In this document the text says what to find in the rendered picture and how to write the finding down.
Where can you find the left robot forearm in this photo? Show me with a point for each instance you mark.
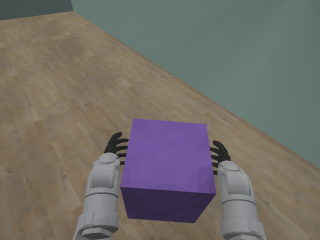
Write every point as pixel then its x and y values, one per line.
pixel 99 218

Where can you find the right robot forearm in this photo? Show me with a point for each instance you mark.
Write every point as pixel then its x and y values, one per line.
pixel 240 217

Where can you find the carton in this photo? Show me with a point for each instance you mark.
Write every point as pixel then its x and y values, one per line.
pixel 168 172

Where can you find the left robot hand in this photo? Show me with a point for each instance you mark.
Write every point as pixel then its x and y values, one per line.
pixel 113 142

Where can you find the right robot hand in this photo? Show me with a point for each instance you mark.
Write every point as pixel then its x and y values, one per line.
pixel 222 152

